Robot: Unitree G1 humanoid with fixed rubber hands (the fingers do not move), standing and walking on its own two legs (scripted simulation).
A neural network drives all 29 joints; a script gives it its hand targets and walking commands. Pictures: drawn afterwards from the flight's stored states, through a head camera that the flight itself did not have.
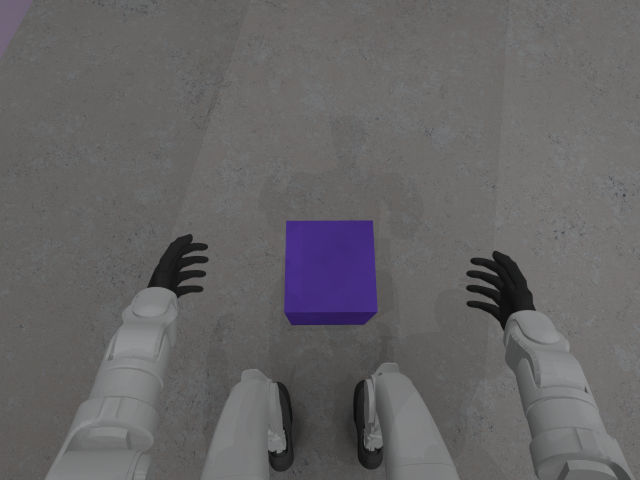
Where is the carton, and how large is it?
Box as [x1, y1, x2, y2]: [284, 220, 377, 324]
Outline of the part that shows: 372,220 286,221 284,312 291,324 363,324 377,311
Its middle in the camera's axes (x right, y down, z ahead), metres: +0.03 +0.09 +0.98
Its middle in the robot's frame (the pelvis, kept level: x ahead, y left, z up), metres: +0.46 -0.03 -0.55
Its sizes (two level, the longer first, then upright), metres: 0.210 0.200 0.250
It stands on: the floor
